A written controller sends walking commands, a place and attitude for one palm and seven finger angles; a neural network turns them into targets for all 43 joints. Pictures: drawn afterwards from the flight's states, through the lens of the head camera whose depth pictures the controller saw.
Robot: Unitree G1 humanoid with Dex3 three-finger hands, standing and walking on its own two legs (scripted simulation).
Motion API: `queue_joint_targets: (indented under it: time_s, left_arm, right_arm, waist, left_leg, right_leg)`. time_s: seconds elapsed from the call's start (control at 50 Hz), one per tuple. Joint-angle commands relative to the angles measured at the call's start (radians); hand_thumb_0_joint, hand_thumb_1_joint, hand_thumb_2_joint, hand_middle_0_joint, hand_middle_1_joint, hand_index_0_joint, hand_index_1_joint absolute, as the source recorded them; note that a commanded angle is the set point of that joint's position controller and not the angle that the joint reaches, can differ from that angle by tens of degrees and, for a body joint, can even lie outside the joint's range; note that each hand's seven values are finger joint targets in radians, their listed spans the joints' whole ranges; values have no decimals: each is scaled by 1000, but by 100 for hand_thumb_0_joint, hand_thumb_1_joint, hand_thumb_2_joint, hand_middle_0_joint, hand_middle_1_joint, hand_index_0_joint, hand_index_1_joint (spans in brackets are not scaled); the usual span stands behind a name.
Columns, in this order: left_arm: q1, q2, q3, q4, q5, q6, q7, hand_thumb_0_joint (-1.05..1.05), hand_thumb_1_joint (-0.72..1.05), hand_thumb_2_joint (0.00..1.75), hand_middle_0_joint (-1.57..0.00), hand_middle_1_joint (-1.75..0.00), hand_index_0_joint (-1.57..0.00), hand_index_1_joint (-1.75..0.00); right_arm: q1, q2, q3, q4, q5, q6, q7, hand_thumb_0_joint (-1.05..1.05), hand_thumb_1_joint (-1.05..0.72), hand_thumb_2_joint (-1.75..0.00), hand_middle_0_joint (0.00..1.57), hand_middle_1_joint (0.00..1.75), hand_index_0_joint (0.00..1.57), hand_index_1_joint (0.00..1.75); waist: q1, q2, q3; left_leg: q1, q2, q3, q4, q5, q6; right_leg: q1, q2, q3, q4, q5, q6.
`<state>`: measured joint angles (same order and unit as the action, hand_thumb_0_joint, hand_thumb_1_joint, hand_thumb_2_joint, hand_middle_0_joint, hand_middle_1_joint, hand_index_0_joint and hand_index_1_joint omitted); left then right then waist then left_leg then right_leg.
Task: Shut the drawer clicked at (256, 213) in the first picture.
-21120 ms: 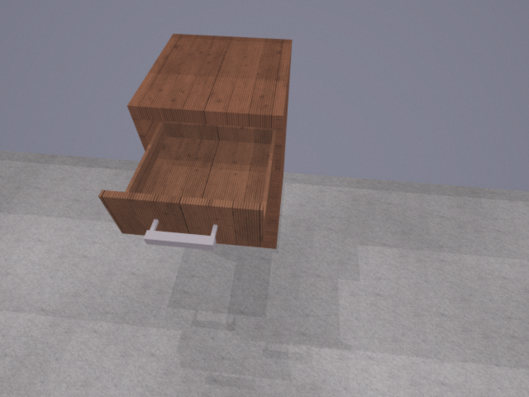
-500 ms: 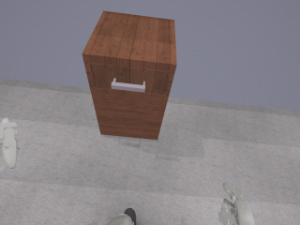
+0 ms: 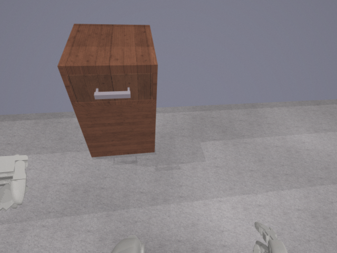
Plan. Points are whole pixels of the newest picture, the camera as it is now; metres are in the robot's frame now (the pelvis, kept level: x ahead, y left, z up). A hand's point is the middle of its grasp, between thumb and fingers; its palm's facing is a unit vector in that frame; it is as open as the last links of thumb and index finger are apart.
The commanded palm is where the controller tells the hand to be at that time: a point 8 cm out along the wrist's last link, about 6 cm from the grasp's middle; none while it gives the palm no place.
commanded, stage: stop stepping back and stand still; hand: left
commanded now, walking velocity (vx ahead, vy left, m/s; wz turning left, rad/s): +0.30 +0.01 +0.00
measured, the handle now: (112, 92) +0.85 +0.25 -0.17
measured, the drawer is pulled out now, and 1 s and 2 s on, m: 0.00 0.00 0.00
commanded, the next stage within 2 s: let the arm hang, fingers relaxed in 1.18 s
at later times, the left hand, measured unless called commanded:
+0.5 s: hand out of the picture +0.15 +0.27 +0.19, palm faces +0.40 -0.81 -0.42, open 3.2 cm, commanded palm +0.11 +0.31 +0.19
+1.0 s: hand out of the picture +0.22 +0.28 +0.17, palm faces +0.37 -0.78 -0.51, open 3.3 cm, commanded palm +0.15 +0.31 +0.19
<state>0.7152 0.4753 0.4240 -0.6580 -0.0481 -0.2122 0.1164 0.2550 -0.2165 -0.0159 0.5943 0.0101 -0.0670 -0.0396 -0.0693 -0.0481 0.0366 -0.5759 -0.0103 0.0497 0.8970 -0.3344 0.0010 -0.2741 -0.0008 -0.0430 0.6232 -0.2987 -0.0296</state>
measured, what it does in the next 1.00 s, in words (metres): steps on the spot: left foot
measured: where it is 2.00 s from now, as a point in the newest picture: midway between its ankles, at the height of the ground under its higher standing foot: outside the picture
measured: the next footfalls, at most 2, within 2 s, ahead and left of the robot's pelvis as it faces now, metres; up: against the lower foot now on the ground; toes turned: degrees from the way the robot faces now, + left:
left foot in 0.14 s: +0.06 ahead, +0.14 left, +0.00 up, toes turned +4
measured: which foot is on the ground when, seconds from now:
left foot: up 0.00-0.12, down 0.14-1.00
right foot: down 0.00-1.00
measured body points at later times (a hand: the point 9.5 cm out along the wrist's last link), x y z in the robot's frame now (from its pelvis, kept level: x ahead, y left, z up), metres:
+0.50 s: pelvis -0.02 +0.03 +0.00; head -0.03 +0.05 +0.45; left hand +0.12 +0.31 +0.21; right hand +0.13 -0.20 -0.08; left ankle +0.02 +0.14 -0.72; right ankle -0.01 -0.08 -0.72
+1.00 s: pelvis +0.03 +0.03 +0.01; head +0.06 +0.04 +0.46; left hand +0.19 +0.32 +0.20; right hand +0.19 -0.20 -0.08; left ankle +0.02 +0.14 -0.72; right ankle +0.01 -0.08 -0.72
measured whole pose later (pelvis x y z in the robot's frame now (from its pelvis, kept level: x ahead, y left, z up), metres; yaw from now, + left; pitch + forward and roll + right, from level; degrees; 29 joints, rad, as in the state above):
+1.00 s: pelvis +0.03 +0.03 +0.01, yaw +1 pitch +1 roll +0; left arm 0.63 0.41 0.39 -0.57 -0.03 -0.20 0.16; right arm 0.20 -0.20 0.00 0.62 0.01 -0.09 -0.07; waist -0.01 -0.02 0.05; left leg -0.24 -0.01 0.05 0.49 -0.27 0.02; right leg -0.23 0.00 -0.04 0.50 -0.29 -0.01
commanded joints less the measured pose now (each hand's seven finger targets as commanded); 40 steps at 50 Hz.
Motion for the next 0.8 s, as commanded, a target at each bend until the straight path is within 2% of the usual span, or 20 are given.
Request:
queue_joint_targets:
  time_s: [0.0, 0.08, 0.12, 0.16, 0.26, 0.28, 0.3, 0.32, 0.34, 0.4, 0.44, 0.46, 0.48, 0.5, 0.52, 0.62, 0.64, 0.68, 0.72, 0.78]
  left_arm:
    - [-52, 118, 143, -190, 3, -69, 43, 0, 90, 90, -140, -160, -140, -160]
    - [-202, 62, 55, -82, 22, -68, 65, 0, 90, 90, -140, -160, -140, -160]
    - [-285, 44, 33, -100, 35, -82, 69, 0, 90, 90, -140, -160, -140, -160]
    - [-276, 78, 51, -75, 42, -86, 55, 0, 90, 90, -140, -160, -140, -160]
    - [-14, 89, 71, -213, 30, -61, 40, 0, 90, 90, -140, -160, -140, -160]
    - [15, 97, 76, -220, 29, -57, 37, 0, 90, 90, -140, -160, -140, -160]
    - [3, 119, 98, -227, 17, -45, 37, 0, 90, 90, -140, -160, -140, -160]
    - [-75, 127, 106, -243, 3, -48, 41, 0, 90, 90, -140, -160, -140, -160]
    - [-122, 130, 118, -242, 6, -56, 46, 0, 90, 90, -140, -160, -140, -160]
    - [-97, 64, 79, -119, 9, -39, 56, 0, 90, 90, -140, -160, -140, -160]
    - [-142, 55, 60, -106, 6, -47, 65, 0, 90, 90, -140, -160, -140, -160]
    - [-175, 36, 38, -119, 1, -52, 61, 0, 90, 90, -140, -160, -140, -160]
    - [-219, 51, 49, -157, 6, -67, 62, 0, 90, 90, -140, -160, -140, -160]
    - [-263, 64, 51, -178, 25, -78, 64, 0, 90, 90, -140, -160, -140, -160]
    - [-276, 91, 66, -178, 36, -80, 62, 0, 90, 90, -140, -160, -140, -160]
    - [-110, 59, 42, -180, 34, -53, 45, 0, 90, 90, -140, -160, -140, -160]
    - [-77, 57, 40, -186, 34, -52, 44, 0, 90, 90, -140, -160, -140, -160]
    - [-47, 76, 65, -175, 21, -51, 41, 0, 90, 90, -140, -160, -140, -160]
    - [-89, 99, 96, -149, 10, -41, 49, 0, 90, 90, -140, -160, -140, -160]
    - [-55, 84, 97, -124, 5, -37, 62, 0, 90, 90, -140, -160, -140, -160]
  right_arm:
    - [-97, -76, -40, -142, -10, -46, -20, 0, -90, -90, 20, 30, 20, 30]
    - [-95, -116, -34, -90, -13, -99, -64, 0, -90, -90, 20, 30, 20, 30]
    - [-67, -142, -31, -97, -13, -115, -68, 0, -90, -90, 20, 30, 20, 30]
    - [-70, -111, -33, -97, -10, -126, -57, 0, -90, -90, 20, 30, 20, 30]
    - [-122, -97, -28, -150, -13, -97, -12, 0, -90, -90, 20, 30, 20, 30]
    - [-136, -85, -29, -160, -16, -78, -8, 0, -90, -90, 20, 30, 20, 30]
    - [-136, -76, -37, -154, -13, -59, -6, 0, -90, -90, 20, 30, 20, 30]
    - [-128, -88, -38, -137, -18, -59, -11, 0, -90, -90, 20, 30, 20, 30]
    - [-110, -82, -33, -121, -15, -69, -11, 0, -90, -90, 20, 30, 20, 30]
    - [-100, -51, -18, -105, -15, -57, -31, 0, -90, -90, 20, 30, 20, 30]
    - [-108, -64, -6, -93, -15, -66, -48, 0, -90, -90, 20, 30, 20, 30]
    - [-116, -82, -12, -103, -15, -78, -59, 0, -90, -90, 20, 30, 20, 30]
    - [-111, -109, -13, -108, -21, -91, -59, 0, -90, -90, 20, 30, 20, 30]
    - [-96, -93, -7, -110, -24, -99, -53, 0, -90, -90, 20, 30, 20, 30]
    - [-90, -86, -13, -112, -27, -107, -50, 0, -90, -90, 20, 30, 20, 30]
    - [-118, -85, -10, -123, -9, -122, -16, 0, -90, -90, 20, 30, 20, 30]
    - [-123, -89, -14, -132, -7, -113, -12, 0, -90, -90, 20, 30, 20, 30]
    - [-135, -80, -19, -146, -11, -91, -8, 0, -90, -90, 20, 30, 20, 30]
    - [-113, -70, -18, -122, -13, -77, -11, 0, -90, -90, 20, 30, 20, 30]
    - [-119, -69, -17, -119, -4, -63, -23, 0, -90, -90, 20, 30, 20, 30]
  waist:
    - [16, -122, -49]
    - [30, 113, 35]
    - [30, 402, 30]
    - [38, 286, -5]
    - [77, 161, -102]
    - [82, -1, -73]
    - [71, -205, -60]
    - [50, -151, -15]
    - [40, -100, -72]
    - [29, -68, -11]
    - [27, 41, -4]
    - [26, 146, 7]
    - [37, 340, 2]
    - [37, 372, -6]
    - [47, 238, -10]
    - [73, 198, -83]
    - [68, 156, -85]
    - [53, -3, -55]
    - [50, -82, -43]
    - [44, -24, -68]
  left_leg:
    - [188, 96, -73, 65, -35, 3]
    - [336, 65, -20, -434, -95, 39]
    - [264, 275, -425, -691, -351, 155]
    - [193, 318, -488, -727, -371, 194]
    - [-38, 140, -154, -479, -314, 66]
    - [-96, 48, -63, -229, -258, 35]
    - [-118, -14, 3, 72, -168, 8]
    - [-111, 21, -22, 203, -78, 3]
    - [-84, 44, -47, 221, -55, 5]
    - [249, 101, -46, -99, -43, 21]
    - [401, 58, 12, -349, -9, 27]
    - [412, 104, -79, -491, -69, 45]
    - [420, 250, -341, -631, -177, 106]
    - [386, 350, -509, -706, -158, 169]
    - [368, 338, -461, -683, 7, 190]
    - [215, 216, -179, -544, 37, 98]
    - [164, 165, -128, -503, -29, 75]
    - [154, 63, -54, -332, -59, 25]
    - [208, 38, -33, -223, -28, 7]
    - [274, 60, -48, -334, 98, 16]
  right_leg:
    - [-293, -266, 214, -401, -426, -100]
    - [-251, -158, 85, -180, -365, -49]
    - [-224, 0, -33, 207, -225, 35]
    - [-192, 2, 15, 383, -200, 45]
    - [271, 9, 16, -96, -198, -4]
    - [235, -87, 189, -263, -301, -59]
    - [132, -293, 509, -446, -447, -146]
    - [64, -346, 501, -462, -246, -172]
    - [76, -339, 459, -427, -193, -182]
    - [-240, -262, 259, -371, -398, -144]
    - [-267, -171, 122, -251, -363, -96]
    - [-245, -122, 75, -116, -277, -58]
    - [-281, -31, 30, 75, -216, 0]
    - [-286, 7, 14, 251, -222, 26]
    - [-255, 6, 42, 312, -192, 34]
    - [100, -19, 3, -82, -44, 35]
    - [159, -23, 37, -154, -6, 24]
    - [75, -150, 263, -323, -100, -43]
    - [-34, -243, 369, -411, -238, -84]
    - [25, -210, 264, -317, 13, -78]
